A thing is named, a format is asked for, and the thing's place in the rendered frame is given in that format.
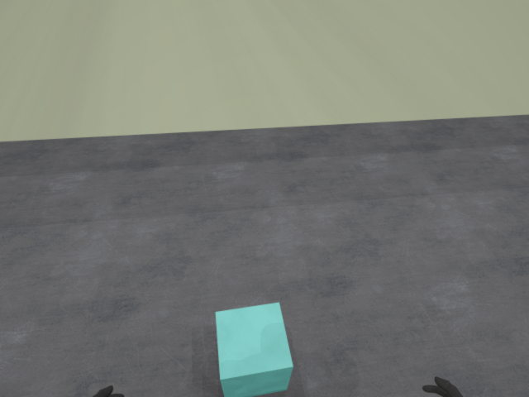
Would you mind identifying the right robot hand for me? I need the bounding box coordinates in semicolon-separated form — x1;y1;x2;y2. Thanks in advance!
422;376;463;397

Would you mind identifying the carton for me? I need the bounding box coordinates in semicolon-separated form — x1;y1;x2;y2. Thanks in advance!
216;303;293;397

